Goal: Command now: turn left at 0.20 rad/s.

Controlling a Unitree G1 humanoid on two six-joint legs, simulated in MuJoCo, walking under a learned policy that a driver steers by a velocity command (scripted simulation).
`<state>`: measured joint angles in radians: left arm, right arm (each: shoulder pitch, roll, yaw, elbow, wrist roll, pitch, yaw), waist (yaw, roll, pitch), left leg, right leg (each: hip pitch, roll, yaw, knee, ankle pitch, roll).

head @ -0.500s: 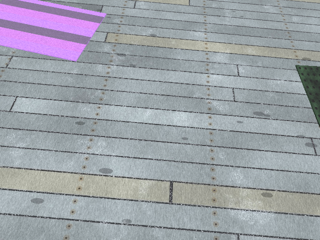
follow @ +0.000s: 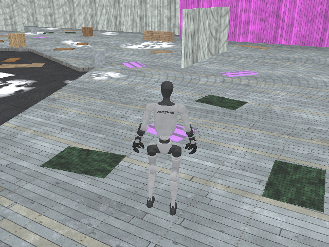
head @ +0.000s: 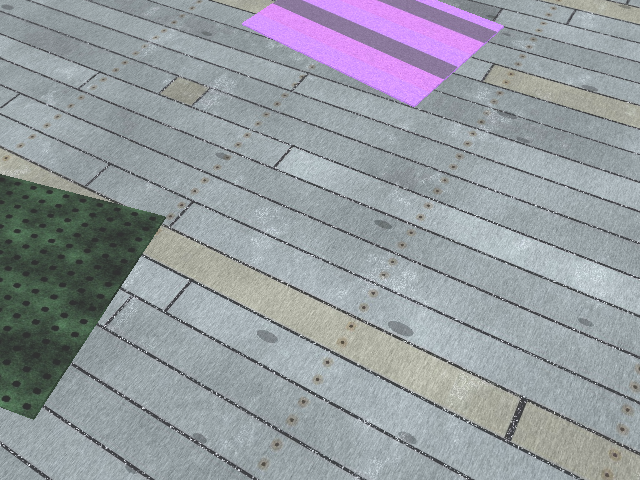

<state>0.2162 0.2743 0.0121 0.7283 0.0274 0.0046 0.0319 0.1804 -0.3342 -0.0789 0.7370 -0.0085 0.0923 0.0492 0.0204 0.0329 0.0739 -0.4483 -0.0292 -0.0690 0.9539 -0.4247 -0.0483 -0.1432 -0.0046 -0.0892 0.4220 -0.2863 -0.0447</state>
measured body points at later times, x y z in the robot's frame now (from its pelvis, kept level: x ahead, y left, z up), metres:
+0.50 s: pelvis -0.01 +0.00 -0.02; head +0.02 -0.03 +0.43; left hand +0.20 +0.24 -0.12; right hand +0.04 -0.31 -0.14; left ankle +0.01 +0.13 -0.74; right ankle -0.03 -0.08 -0.75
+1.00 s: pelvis +0.04 -0.03 +0.00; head +0.05 -0.03 +0.45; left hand +0.28 +0.13 -0.12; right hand -0.03 -0.31 -0.12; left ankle +0.09 +0.07 -0.71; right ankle -0.03 -0.08 -0.74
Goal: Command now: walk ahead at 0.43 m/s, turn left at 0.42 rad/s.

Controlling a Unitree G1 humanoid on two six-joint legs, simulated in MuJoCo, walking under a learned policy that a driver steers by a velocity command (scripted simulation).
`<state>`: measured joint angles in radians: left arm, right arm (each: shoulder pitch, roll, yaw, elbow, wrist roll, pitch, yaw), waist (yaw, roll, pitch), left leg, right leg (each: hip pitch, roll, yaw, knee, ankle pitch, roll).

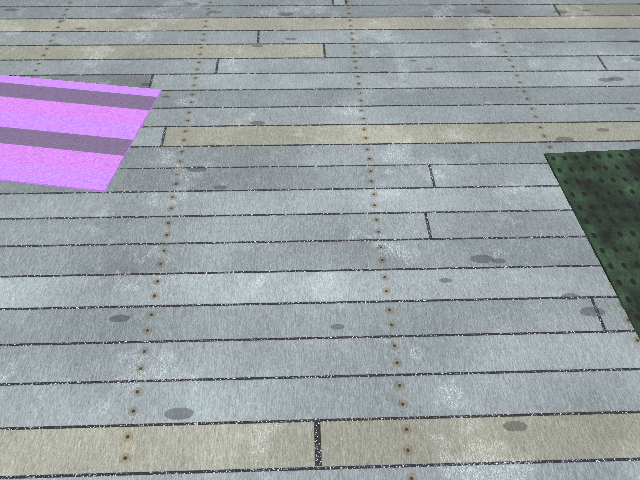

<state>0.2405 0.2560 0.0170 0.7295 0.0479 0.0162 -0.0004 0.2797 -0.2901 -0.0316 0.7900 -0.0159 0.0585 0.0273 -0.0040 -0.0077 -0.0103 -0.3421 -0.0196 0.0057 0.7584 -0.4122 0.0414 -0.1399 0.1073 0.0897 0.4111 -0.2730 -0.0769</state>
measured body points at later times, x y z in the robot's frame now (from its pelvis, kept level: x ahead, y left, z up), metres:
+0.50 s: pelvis +0.29 +0.12 -0.03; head +0.34 +0.15 +0.42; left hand +0.47 +0.42 -0.09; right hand +0.33 -0.18 -0.13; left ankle +0.02 +0.12 -0.74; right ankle +0.52 +0.07 -0.72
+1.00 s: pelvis +0.69 +0.36 -0.02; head +0.69 +0.37 +0.43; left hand +0.59 +0.63 -0.15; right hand +0.94 +0.19 -0.09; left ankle +0.67 +0.48 -0.74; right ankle +0.60 +0.17 -0.64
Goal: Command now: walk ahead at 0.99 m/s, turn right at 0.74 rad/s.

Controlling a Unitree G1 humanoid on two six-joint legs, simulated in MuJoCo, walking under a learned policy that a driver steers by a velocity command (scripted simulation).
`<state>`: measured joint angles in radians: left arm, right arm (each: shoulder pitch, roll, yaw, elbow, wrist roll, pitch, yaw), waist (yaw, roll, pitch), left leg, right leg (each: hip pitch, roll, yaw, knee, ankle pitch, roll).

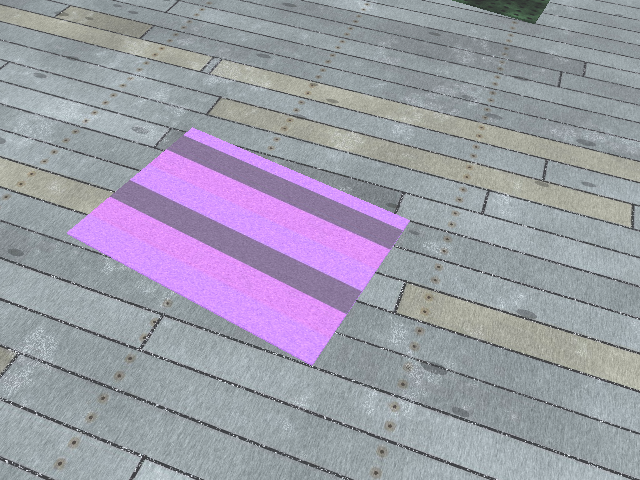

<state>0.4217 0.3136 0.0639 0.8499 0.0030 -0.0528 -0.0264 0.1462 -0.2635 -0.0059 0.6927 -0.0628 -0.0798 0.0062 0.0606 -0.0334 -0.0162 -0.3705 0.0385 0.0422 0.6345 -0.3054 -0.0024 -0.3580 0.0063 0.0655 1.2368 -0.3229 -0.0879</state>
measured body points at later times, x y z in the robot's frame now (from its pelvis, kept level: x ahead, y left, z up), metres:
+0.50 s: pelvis +0.45 -0.08 +0.00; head +0.48 -0.08 +0.45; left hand +0.61 +0.17 -0.13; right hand +0.51 -0.36 -0.09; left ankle +0.53 +0.09 -0.63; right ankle +0.44 -0.07 -0.72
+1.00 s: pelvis +0.80 -0.17 +0.01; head +0.86 -0.20 +0.46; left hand +1.11 -0.07 -0.08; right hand +0.65 -0.41 -0.11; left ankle +0.90 -0.14 -0.72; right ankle +0.80 -0.33 -0.66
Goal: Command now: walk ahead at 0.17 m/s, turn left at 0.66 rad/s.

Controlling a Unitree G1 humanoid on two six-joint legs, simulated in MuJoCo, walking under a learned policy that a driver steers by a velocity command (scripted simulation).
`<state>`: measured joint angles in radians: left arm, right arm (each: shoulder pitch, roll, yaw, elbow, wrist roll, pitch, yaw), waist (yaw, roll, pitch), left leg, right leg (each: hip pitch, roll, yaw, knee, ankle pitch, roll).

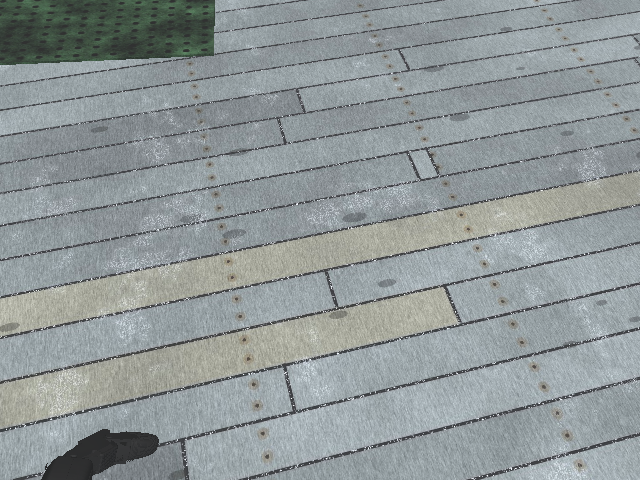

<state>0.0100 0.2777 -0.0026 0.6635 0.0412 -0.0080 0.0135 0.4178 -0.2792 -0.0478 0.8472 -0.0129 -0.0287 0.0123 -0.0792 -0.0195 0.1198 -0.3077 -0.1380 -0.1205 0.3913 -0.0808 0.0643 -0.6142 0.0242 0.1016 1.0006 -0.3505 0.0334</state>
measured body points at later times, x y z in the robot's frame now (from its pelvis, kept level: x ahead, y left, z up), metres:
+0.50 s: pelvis +0.06 -0.04 +0.00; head +0.10 -0.04 +0.45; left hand +0.07 +0.28 -0.08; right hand +0.32 -0.24 -0.11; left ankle +0.00 +0.08 -0.67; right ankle +0.14 -0.12 -0.74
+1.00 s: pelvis +0.11 +0.03 +0.00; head +0.11 +0.03 +0.45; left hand +0.08 +0.33 -0.11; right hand +0.27 -0.21 -0.11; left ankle -0.01 +0.07 -0.74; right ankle +0.24 -0.07 -0.64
